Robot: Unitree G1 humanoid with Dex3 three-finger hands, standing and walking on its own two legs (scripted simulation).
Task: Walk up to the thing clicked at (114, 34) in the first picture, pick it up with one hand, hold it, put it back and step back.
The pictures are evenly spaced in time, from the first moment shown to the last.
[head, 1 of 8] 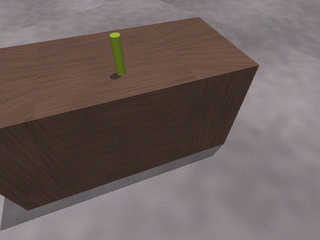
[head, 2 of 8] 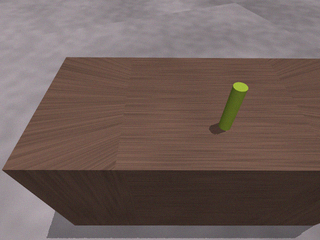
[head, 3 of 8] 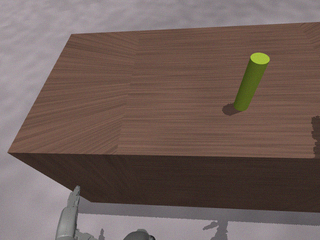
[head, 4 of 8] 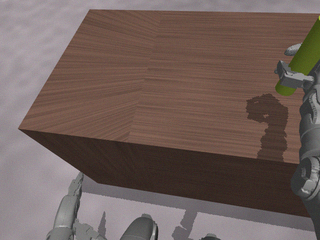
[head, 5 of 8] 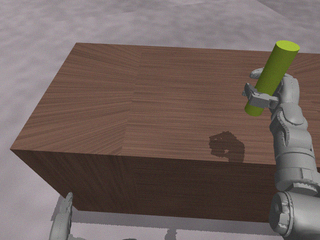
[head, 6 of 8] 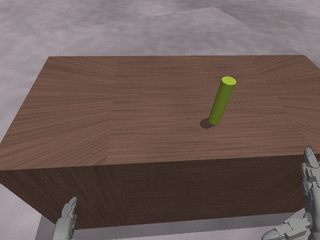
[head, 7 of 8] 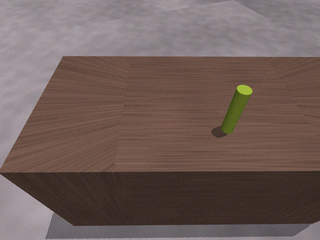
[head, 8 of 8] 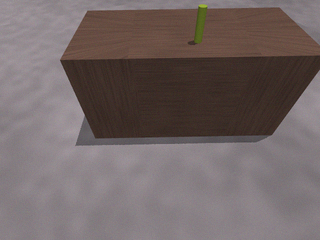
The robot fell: no
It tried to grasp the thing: yes
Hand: right
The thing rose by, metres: 0.23
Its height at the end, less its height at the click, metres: +0.00
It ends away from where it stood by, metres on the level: 0.01
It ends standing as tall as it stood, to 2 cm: yes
